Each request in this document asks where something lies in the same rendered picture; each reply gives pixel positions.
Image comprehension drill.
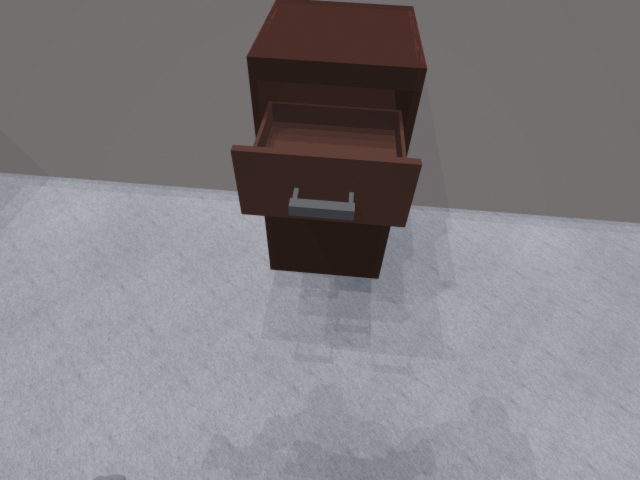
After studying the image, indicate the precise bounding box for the handle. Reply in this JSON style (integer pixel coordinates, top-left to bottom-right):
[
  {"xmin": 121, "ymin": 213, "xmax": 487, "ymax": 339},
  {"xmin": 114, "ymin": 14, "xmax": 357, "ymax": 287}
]
[{"xmin": 288, "ymin": 188, "xmax": 355, "ymax": 221}]

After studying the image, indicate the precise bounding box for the cabinet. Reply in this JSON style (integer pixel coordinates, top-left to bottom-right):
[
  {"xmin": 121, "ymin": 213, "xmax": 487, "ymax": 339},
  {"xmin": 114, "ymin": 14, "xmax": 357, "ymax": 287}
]
[{"xmin": 247, "ymin": 0, "xmax": 427, "ymax": 279}]

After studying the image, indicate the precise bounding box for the drawer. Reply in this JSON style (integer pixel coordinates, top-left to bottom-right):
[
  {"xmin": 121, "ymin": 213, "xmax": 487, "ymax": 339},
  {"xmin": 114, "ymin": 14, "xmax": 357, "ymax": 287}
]
[{"xmin": 231, "ymin": 101, "xmax": 422, "ymax": 227}]

